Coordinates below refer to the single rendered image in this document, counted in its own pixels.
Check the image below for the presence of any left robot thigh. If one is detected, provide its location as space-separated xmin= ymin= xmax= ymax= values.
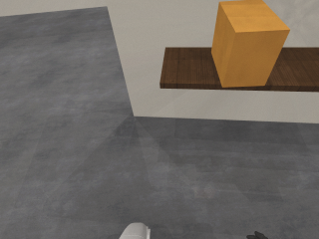
xmin=119 ymin=222 xmax=151 ymax=239

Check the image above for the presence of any carton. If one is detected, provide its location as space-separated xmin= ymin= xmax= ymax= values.
xmin=211 ymin=0 xmax=290 ymax=88

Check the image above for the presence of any table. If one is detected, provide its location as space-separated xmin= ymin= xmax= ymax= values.
xmin=159 ymin=47 xmax=319 ymax=93

